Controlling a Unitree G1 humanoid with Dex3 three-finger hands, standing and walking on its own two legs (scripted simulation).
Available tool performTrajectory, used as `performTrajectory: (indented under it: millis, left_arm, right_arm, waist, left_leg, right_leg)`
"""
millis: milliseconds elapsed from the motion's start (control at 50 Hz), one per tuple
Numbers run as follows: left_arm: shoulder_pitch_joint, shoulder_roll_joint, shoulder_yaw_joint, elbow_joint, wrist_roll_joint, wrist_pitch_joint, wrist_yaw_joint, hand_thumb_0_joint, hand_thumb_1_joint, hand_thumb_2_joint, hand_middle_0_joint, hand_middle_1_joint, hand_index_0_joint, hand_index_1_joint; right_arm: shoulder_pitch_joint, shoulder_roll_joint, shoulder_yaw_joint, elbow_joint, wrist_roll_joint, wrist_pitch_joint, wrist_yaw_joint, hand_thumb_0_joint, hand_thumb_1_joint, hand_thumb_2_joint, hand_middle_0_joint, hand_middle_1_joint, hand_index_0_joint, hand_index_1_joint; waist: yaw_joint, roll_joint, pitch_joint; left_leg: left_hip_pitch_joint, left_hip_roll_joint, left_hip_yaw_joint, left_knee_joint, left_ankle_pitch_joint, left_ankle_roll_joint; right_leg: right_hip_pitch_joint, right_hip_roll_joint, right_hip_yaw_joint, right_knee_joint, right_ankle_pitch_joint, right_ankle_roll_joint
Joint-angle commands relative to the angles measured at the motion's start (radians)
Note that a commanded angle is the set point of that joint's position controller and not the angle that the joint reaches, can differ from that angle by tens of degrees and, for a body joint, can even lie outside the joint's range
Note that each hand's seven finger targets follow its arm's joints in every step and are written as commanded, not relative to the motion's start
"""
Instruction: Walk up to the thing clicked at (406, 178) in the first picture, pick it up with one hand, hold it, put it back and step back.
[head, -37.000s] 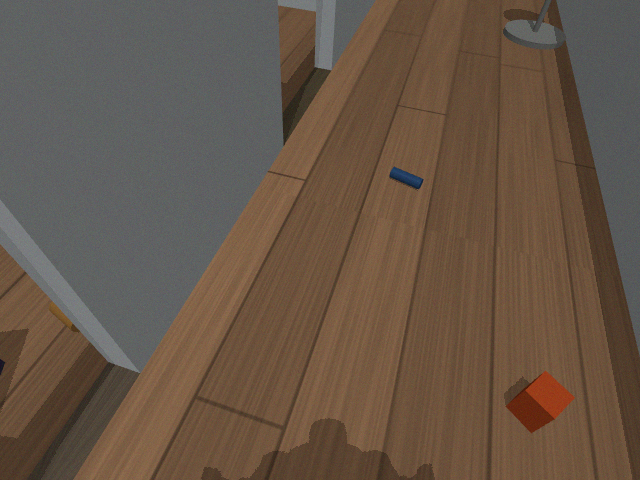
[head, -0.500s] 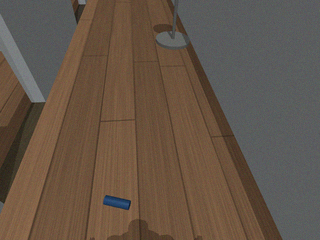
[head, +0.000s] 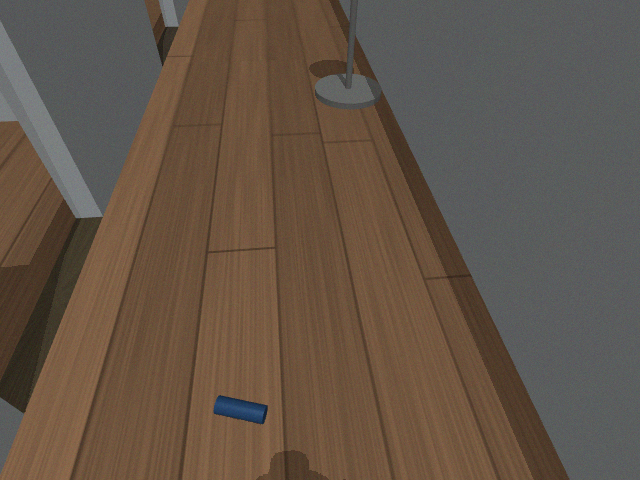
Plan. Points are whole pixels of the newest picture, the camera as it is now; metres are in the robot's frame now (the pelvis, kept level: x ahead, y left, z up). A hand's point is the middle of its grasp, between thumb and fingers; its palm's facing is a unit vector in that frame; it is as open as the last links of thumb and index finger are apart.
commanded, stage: stand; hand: left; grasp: from above
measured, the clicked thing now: (240, 409) +0.49 +0.23 -0.75
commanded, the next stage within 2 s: step back in 1.58 s
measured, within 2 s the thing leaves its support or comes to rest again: neither
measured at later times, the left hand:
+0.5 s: hand out of the picture +0.08 +0.23 -0.16, palm faces +0.00 -0.95 -0.33, open 7.4 cm
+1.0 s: hand out of the picture +0.11 +0.23 -0.15, palm faces +0.00 -0.94 -0.33, open 7.4 cm
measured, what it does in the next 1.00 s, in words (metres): stands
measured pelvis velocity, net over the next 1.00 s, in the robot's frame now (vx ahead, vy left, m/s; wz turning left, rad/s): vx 0.03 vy -0.01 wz -0.01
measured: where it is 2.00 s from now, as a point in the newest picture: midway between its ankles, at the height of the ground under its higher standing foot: outside the picture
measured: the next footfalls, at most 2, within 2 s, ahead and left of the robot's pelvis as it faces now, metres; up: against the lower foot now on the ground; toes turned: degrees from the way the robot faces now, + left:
left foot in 1.88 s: +0.01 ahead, +0.13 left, +0.00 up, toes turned -1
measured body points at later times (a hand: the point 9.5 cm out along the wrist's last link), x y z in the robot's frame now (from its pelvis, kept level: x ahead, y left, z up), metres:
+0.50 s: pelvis +0.01 -0.01 +0.00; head +0.01 -0.01 +0.45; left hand +0.08 +0.28 -0.13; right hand +0.06 -0.30 -0.14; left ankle +0.04 +0.12 -0.74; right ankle +0.03 -0.14 -0.74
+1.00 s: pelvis +0.03 -0.01 +0.01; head +0.04 -0.02 +0.46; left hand +0.11 +0.28 -0.13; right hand +0.11 -0.30 -0.13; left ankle +0.04 +0.12 -0.74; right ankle +0.03 -0.14 -0.74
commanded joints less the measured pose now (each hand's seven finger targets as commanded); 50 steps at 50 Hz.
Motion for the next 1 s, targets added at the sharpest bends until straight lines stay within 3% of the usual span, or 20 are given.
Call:
performTrajectory:
  millis: [0, 120, 140, 300, 400, 460, 540, 580, 760, 880, 980]
  left_arm:
    - [-0.056, 0.199, 0.038, -0.051, -0.005, -0.019, 0.015, 0.000, 0.900, 0.900, -0.200, -0.300, -0.200, -0.301]
    - [-0.071, 0.206, 0.040, -0.041, -0.010, -0.022, 0.013, 0.000, 0.900, 0.900, -0.200, -0.300, -0.200, -0.301]
    - [-0.077, 0.209, 0.041, -0.039, -0.011, -0.020, 0.011, 0.000, 0.900, 0.900, -0.200, -0.300, -0.200, -0.301]
    - [-0.099, 0.215, 0.041, -0.034, -0.012, -0.022, 0.007, 0.000, 0.900, 0.900, -0.200, -0.300, -0.200, -0.301]
    - [-0.099, 0.205, 0.037, -0.028, -0.014, -0.022, 0.004, 0.000, 0.900, 0.900, -0.200, -0.300, -0.200, -0.301]
    - [-0.111, 0.209, 0.038, -0.027, -0.015, -0.020, 0.003, 0.000, 0.900, 0.900, -0.200, -0.300, -0.200, -0.301]
    - [-0.120, 0.209, 0.037, -0.023, -0.017, -0.021, 0.002, 0.000, 0.900, 0.900, -0.200, -0.300, -0.200, -0.301]
    - [-0.125, 0.209, 0.037, -0.027, -0.016, -0.024, 0.002, 0.000, 0.900, 0.900, -0.200, -0.300, -0.200, -0.301]
    - [-0.138, 0.213, 0.037, -0.026, -0.019, -0.024, 0.001, 0.000, 0.900, 0.900, -0.200, -0.300, -0.200, -0.301]
    - [-0.140, 0.217, 0.036, -0.025, -0.019, -0.026, 0.001, 0.000, 0.900, 0.900, -0.200, -0.300, -0.200, -0.301]
    - [-0.145, 0.220, 0.034, -0.025, -0.020, -0.028, 0.001, 0.000, 0.900, 0.900, -0.200, -0.300, -0.200, -0.301]
  right_arm:
    - [-0.047, -0.188, -0.036, -0.050, -0.004, -0.024, -0.009, 0.000, -0.900, -0.900, 0.200, 0.300, 0.200, 0.300]
    - [-0.043, -0.184, -0.027, -0.041, 0.000, -0.029, -0.007, 0.000, -0.900, -0.900, 0.200, 0.300, 0.200, 0.300]
    - [-0.034, -0.183, -0.024, -0.036, -0.002, -0.027, -0.008, 0.000, -0.900, -0.900, 0.200, 0.300, 0.200, 0.300]
    - [-0.043, -0.200, -0.020, -0.031, 0.001, -0.031, -0.009, 0.000, -0.900, -0.900, 0.200, 0.300, 0.200, 0.300]
    - [-0.055, -0.210, -0.018, -0.023, 0.003, -0.036, -0.011, 0.000, -0.900, -0.900, 0.200, 0.300, 0.200, 0.300]
    - [-0.051, -0.210, -0.014, -0.017, 0.002, -0.035, -0.012, 0.000, -0.900, -0.900, 0.200, 0.300, 0.200, 0.300]
    - [-0.061, -0.207, -0.013, -0.017, 0.002, -0.036, -0.012, 0.000, -0.900, -0.900, 0.200, 0.300, 0.200, 0.300]
    - [-0.066, -0.214, -0.014, -0.017, 0.003, -0.041, -0.012, 0.000, -0.900, -0.900, 0.200, 0.300, 0.200, 0.300]
    - [-0.085, -0.223, -0.012, -0.013, 0.004, -0.043, -0.012, 0.000, -0.900, -0.900, 0.200, 0.300, 0.200, 0.300]
    - [-0.100, -0.226, -0.014, -0.016, 0.004, -0.042, -0.012, 0.000, -0.900, -0.900, 0.200, 0.300, 0.200, 0.300]
    - [-0.109, -0.227, -0.013, -0.013, 0.006, -0.039, -0.011, 0.000, -0.900, -0.900, 0.200, 0.300, 0.200, 0.300]
  waist:
    - [-0.005, -0.007, 0.023]
    - [-0.005, -0.011, 0.001]
    - [-0.009, -0.004, 0.024]
    - [-0.010, -0.019, -0.005]
    - [-0.004, 0.004, -0.027]
    - [-0.007, 0.010, -0.016]
    - [-0.009, -0.017, -0.031]
    - [-0.008, -0.008, -0.060]
    - [-0.010, -0.014, -0.056]
    - [-0.011, -0.021, -0.086]
    - [-0.009, -0.015, -0.070]
  left_leg:
    - [-0.031, 0.089, -0.102, -0.118, -0.138, 0.028]
    - [-0.024, 0.092, -0.091, -0.114, -0.064, 0.029]
    - [-0.050, 0.092, -0.096, -0.127, -0.104, 0.027]
    - [-0.010, 0.098, -0.088, -0.120, -0.031, 0.025]
    - [0.001, 0.107, -0.085, -0.126, 0.021, 0.024]
    - [-0.025, 0.106, -0.089, -0.146, -0.023, 0.021]
    - [0.005, 0.111, -0.085, -0.143, 0.040, 0.021]
    - [0.032, 0.117, -0.079, -0.128, 0.123, 0.020]
    - [0.050, 0.120, -0.074, -0.137, 0.136, 0.016]
    - [0.083, 0.127, -0.068, -0.124, 0.195, 0.018]
    - [0.067, 0.125, -0.069, -0.131, 0.165, 0.016]
  right_leg:
    - [-0.062, -0.073, 0.096, -0.127, -0.155, -0.034]
    - [-0.031, -0.084, 0.103, -0.128, -0.107, -0.038]
    - [-0.040, -0.076, 0.098, -0.127, -0.124, -0.035]
    - [-0.029, -0.082, 0.099, -0.134, -0.084, -0.037]
    - [0.004, -0.081, 0.092, -0.125, -0.004, -0.038]
    - [0.012, -0.075, 0.084, -0.120, -0.013, -0.035]
    - [0.010, -0.079, 0.082, -0.122, 0.011, -0.037]
    - [0.028, -0.085, 0.082, -0.116, 0.076, -0.037]
    - [0.020, -0.085, 0.081, -0.120, 0.091, -0.032]
    - [0.035, -0.091, 0.078, -0.119, 0.152, -0.033]
    - [0.037, -0.092, 0.081, -0.130, 0.137, -0.032]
